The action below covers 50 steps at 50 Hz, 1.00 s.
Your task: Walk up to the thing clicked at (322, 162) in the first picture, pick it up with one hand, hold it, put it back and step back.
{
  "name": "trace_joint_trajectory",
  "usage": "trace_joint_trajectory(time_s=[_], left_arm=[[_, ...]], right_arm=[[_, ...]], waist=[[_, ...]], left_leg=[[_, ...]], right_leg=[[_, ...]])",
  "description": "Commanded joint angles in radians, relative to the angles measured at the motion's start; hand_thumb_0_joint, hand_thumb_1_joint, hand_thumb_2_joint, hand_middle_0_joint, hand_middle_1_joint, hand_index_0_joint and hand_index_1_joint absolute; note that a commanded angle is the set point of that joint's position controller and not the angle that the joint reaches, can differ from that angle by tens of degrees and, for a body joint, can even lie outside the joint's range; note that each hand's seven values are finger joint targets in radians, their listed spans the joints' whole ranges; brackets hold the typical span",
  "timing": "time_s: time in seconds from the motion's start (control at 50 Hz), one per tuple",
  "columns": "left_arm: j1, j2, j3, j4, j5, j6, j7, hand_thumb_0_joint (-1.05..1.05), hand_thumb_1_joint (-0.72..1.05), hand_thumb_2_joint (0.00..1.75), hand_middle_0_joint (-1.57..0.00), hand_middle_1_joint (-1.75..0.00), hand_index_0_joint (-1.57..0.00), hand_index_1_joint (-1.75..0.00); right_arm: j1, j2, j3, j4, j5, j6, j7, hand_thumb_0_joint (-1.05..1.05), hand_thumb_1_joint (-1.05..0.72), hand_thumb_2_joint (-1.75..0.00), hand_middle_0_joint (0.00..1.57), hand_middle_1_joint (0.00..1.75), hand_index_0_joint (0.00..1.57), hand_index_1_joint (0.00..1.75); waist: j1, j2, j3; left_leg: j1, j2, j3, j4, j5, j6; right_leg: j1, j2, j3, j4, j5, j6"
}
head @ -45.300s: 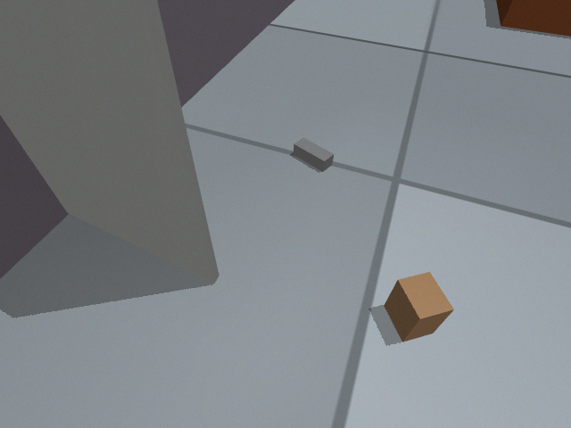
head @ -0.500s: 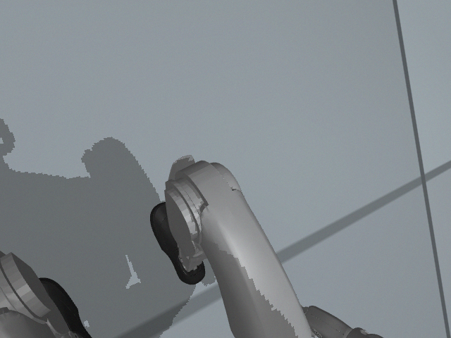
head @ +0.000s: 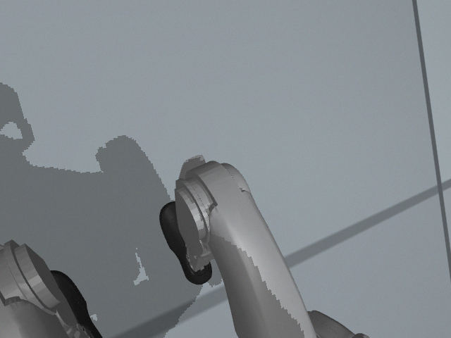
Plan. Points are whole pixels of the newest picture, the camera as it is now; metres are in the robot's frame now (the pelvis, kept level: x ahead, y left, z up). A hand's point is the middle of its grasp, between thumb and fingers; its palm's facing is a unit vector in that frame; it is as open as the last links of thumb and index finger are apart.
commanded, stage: settle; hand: left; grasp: from above
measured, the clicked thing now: out of the picture +0.48 +0.31 -0.27
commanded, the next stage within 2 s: lift in 0.58 s
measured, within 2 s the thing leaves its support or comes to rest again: neither
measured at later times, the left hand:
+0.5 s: hand out of the picture +0.45 +0.32 -0.17, palm faces -0.05 -0.45 -0.89, open 11.1 cm
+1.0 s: hand out of the picture +0.45 +0.33 -0.11, palm faces +0.00 -0.46 -0.89, open 11.0 cm
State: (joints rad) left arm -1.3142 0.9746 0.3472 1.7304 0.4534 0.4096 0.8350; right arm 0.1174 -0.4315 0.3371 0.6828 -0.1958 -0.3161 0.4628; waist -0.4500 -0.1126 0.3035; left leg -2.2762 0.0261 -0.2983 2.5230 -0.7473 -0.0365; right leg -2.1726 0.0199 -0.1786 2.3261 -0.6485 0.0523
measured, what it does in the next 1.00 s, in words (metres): stands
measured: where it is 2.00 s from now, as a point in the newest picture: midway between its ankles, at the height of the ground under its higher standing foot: (140, 292)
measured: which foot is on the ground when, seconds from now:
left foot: down 0.00-1.00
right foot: down 0.00-1.00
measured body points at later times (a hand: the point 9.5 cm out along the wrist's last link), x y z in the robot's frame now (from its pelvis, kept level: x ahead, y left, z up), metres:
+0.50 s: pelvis +0.00 -0.01 +0.03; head +0.27 +0.08 +0.37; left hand +0.46 +0.34 -0.11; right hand +0.01 -0.27 -0.05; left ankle +0.06 +0.13 -0.28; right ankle +0.12 -0.12 -0.28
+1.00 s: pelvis +0.00 -0.01 +0.04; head +0.26 +0.06 +0.41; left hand +0.45 +0.35 -0.05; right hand +0.01 -0.27 -0.06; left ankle +0.06 +0.13 -0.28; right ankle +0.12 -0.12 -0.28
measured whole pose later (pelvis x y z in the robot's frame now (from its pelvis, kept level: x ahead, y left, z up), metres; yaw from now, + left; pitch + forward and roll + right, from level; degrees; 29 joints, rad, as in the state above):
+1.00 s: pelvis +0.00 -0.01 +0.04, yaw +5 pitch +36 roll -7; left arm -1.26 0.70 0.38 1.58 0.61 0.57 0.65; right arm 0.18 -0.34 0.06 0.91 -0.13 -0.23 0.40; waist -0.30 0.05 -0.01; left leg -2.25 0.05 -0.16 2.34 -0.71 -0.03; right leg -2.21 0.00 -0.07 2.23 -0.65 0.03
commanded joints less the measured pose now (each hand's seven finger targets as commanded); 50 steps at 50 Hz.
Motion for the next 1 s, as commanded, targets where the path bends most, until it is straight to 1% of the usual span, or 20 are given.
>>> trace_joint_trajectory(time_s=[0.0,0.06,0.1,0.14,0.24,0.3,0.38,0.5,0.52,0.58,0.64,0.66,0.68,0.7,0.72,0.78,0.84,0.94,0.96,0.98], left_arm=[[-0.294,0.197,-0.045,-0.190,0.098,0.029,0.001,0.00,0.30,1.01,-0.74,-0.87,-0.72,-0.90],[-0.301,0.203,-0.053,-0.246,0.166,0.050,-0.022,0.00,0.33,0.94,-0.75,-0.82,-0.73,-0.84],[-0.288,0.156,-0.062,-0.234,0.190,0.063,-0.033,0.00,0.30,0.92,-0.74,-0.81,-0.72,-0.83],[-0.283,0.089,-0.077,-0.251,0.193,0.073,-0.047,0.00,0.29,0.90,-0.71,-0.81,-0.71,-0.83],[-0.295,-0.045,-0.121,-0.203,0.149,0.092,-0.073,0.00,0.38,1.00,-0.83,-0.78,-0.80,-0.82],[-0.301,-0.032,-0.108,-0.175,0.146,0.092,-0.068,0.00,0.47,1.03,-0.90,-0.80,-0.87,-0.83],[-0.324,0.012,-0.076,-0.164,0.172,0.090,-0.049,0.00,0.58,1.04,-0.97,-0.81,-0.94,-0.84],[-0.340,0.074,-0.009,-0.155,0.198,0.094,-0.041,0.00,0.64,1.06,-1.03,-0.79,-1.00,-0.83],[-0.360,0.075,-0.013,-0.170,0.205,0.096,-0.043,0.00,0.63,1.03,-1.02,-0.79,-0.99,-0.82],[-0.361,0.111,0.001,-0.190,0.220,0.097,-0.044,0.00,0.63,1.02,-1.00,-0.81,-0.98,-0.83],[-0.345,0.070,0.001,-0.149,0.211,0.106,-0.040,0.00,0.72,0.96,-1.10,-0.82,-1.07,-0.84],[-0.351,0.083,0.015,-0.183,0.211,0.104,-0.043,0.00,0.64,1.00,-1.02,-0.83,-0.99,-0.83],[-0.353,0.069,0.016,-0.188,0.199,0.109,-0.050,0.00,0.72,0.97,-1.10,-0.80,-1.07,-0.82],[-0.374,0.060,0.010,-0.189,0.184,0.115,-0.059,0.00,0.64,1.00,-1.02,-0.82,-0.99,-0.83],[-0.371,0.056,0.014,-0.214,0.184,0.117,-0.067,0.00,0.72,0.99,-1.10,-0.81,-1.07,-0.84],[-0.351,0.046,0.007,-0.223,0.178,0.140,-0.089,0.00,0.70,0.99,-1.03,-0.88,-1.03,-0.88],[-0.326,0.040,0.008,-0.254,0.200,0.153,-0.107,0.00,0.72,1.02,-1.04,-0.91,-1.04,-0.91],[-0.336,-0.047,-0.031,-0.345,0.204,0.160,-0.153,0.00,0.67,1.04,-1.01,-0.92,-1.01,-0.92],[-0.299,-0.034,-0.023,-0.359,0.212,0.164,-0.159,0.00,0.67,1.03,-1.01,-0.91,-1.01,-0.91],[-0.274,-0.070,-0.037,-0.355,0.210,0.172,-0.172,0.00,0.68,1.03,-1.02,-0.89,-1.02,-0.90]], right_arm=[[0.250,-0.317,-0.103,0.068,0.009,0.020,0.005,0.00,-0.90,-0.90,0.20,0.30,0.20,0.30],[0.247,-0.303,-0.137,0.094,0.017,0.026,-0.004,0.00,-0.89,-0.90,0.20,0.30,0.20,0.30],[0.271,-0.308,-0.169,0.098,0.026,0.030,-0.009,0.00,-0.89,-0.90,0.20,0.30,0.20,0.30],[0.293,-0.282,-0.180,0.117,0.032,0.034,-0.007,0.00,-0.89,-0.89,0.20,0.30,0.20,0.30],[0.310,-0.253,-0.205,0.163,0.045,0.033,-0.020,0.00,-0.88,-0.89,0.20,0.30,0.20,0.30],[0.310,-0.251,-0.219,0.183,0.050,0.031,-0.027,0.00,-0.88,-0.89,0.20,0.30,0.20,0.30],[0.300,-0.239,-0.228,0.202,0.042,0.030,-0.034,0.00,-0.88,-0.89,0.20,0.30,0.20,0.30],[0.276,-0.250,-0.255,0.187,0.033,0.030,-0.044,0.00,-0.88,-0.89,0.20,0.30,0.20,0.30],[0.290,-0.223,-0.242,0.230,0.022,0.035,-0.042,0.00,-0.88,-0.89,0.20,0.30,0.20,0.30],[0.272,-0.235,-0.265,0.225,0.023,0.034,-0.051,0.00,-0.88,-0.89,0.20,0.30,0.20,0.30],[0.273,-0.230,-0.272,0.203,0.022,0.036,-0.049,0.00,-0.91,-0.90,0.20,0.30,0.20,0.30],[0.305,-0.221,-0.271,0.224,0.022,0.038,-0.048,0.00,-0.86,-0.88,0.20,0.30,0.20,0.30],[0.311,-0.217,-0.276,0.232,0.023,0.044,-0.049,0.00,-0.91,-0.90,0.20,0.30,0.20,0.30],[0.308,-0.210,-0.278,0.259,0.017,0.047,-0.052,0.00,-0.87,-0.88,0.20,0.30,0.20,0.30],[0.325,-0.206,-0.279,0.261,0.024,0.049,-0.049,0.00,-0.91,-0.90,0.20,0.30,0.20,0.30],[0.313,-0.199,-0.291,0.264,0.039,0.055,-0.047,0.00,-0.90,-0.90,0.20,0.30,0.20,0.30],[0.313,-0.186,-0.312,0.235,0.058,0.069,-0.052,0.00,-0.90,-0.90,0.20,0.30,0.20,0.30],[0.302,-0.151,-0.345,0.255,0.074,0.090,-0.070,0.00,-0.91,-0.90,0.20,0.30,0.20,0.30],[0.280,-0.156,-0.357,0.241,0.082,0.094,-0.074,0.00,-0.90,-0.90,0.20,0.30,0.20,0.30],[0.285,-0.141,-0.362,0.244,0.086,0.097,-0.078,0.00,-0.90,-0.90,0.20,0.30,0.20,0.30]], waist=[[-0.054,0.567,-0.833],[-0.030,0.610,-0.867],[-0.022,0.645,-0.909],[-0.023,0.649,-0.913],[-0.036,0.544,-0.837],[-0.013,0.505,-0.825],[0.015,0.513,-0.852],[0.031,0.525,-0.914],[0.025,0.521,-0.901],[0.041,0.522,-0.929],[0.041,0.491,-0.976],[0.043,0.504,-0.998],[0.042,0.509,-0.993],[0.040,0.499,-0.966],[0.044,0.506,-0.996],[0.075,0.512,-1.026],[0.124,0.531,-1.127],[0.141,0.533,-1.137],[0.163,0.518,-1.161],[0.164,0.511,-1.165]], left_leg=[[0.471,0.027,0.131,-0.275,0.308,0.032],[0.499,0.030,0.131,-0.306,0.287,0.025],[0.547,0.034,0.130,-0.323,0.281,0.019],[0.558,0.033,0.124,-0.337,0.286,0.016],[0.493,0.026,0.130,-0.350,0.232,0.029],[0.461,0.020,0.139,-0.363,0.198,0.035],[0.467,0.016,0.158,-0.369,0.215,0.039],[0.502,0.018,0.176,-0.382,0.229,0.041],[0.496,0.014,0.177,-0.388,0.220,0.042],[0.488,0.013,0.199,-0.384,0.209,0.050],[0.482,0.016,0.207,-0.375,0.241,0.050],[0.492,0.016,0.206,-0.379,0.253,0.048],[0.508,0.016,0.206,-0.384,0.263,0.046],[0.489,0.014,0.210,-0.387,0.247,0.049],[0.511,0.015,0.209,-0.390,0.260,0.046],[0.516,0.013,0.219,-0.396,0.269,0.046],[0.526,0.011,0.243,-0.394,0.307,0.041],[0.559,0.005,0.256,-0.428,0.309,0.039],[0.576,0.004,0.252,-0.438,0.312,0.040],[0.597,0.002,0.251,-0.453,0.317,0.037]], right_leg=[[0.482,0.037,-0.088,-0.223,0.377,-0.039],[0.445,0.038,-0.083,-0.225,0.355,-0.050],[0.424,0.045,-0.079,-0.232,0.342,-0.063],[0.395,0.042,-0.080,-0.228,0.335,-0.068],[0.343,0.042,-0.069,-0.255,0.289,-0.062],[0.349,0.040,-0.057,-0.270,0.254,-0.059],[0.366,0.033,-0.043,-0.281,0.263,-0.059],[0.388,0.026,-0.029,-0.295,0.264,-0.058],[0.381,0.021,-0.032,-0.296,0.254,-0.056],[0.416,0.025,-0.016,-0.318,0.237,-0.050],[0.440,0.025,-0.010,-0.321,0.264,-0.047],[0.446,0.025,-0.009,-0.318,0.275,-0.048],[0.442,0.024,-0.012,-0.317,0.286,-0.047],[0.438,0.022,-0.015,-0.318,0.272,-0.043],[0.439,0.023,-0.017,-0.315,0.281,-0.044],[0.443,0.023,-0.012,-0.314,0.287,-0.045],[0.470,0.027,0.013,-0.314,0.313,-0.053],[0.432,0.022,0.022,-0.316,0.310,-0.062],[0.425,0.019,0.022,-0.313,0.308,-0.065],[0.421,0.020,0.025,-0.315,0.309,-0.067]])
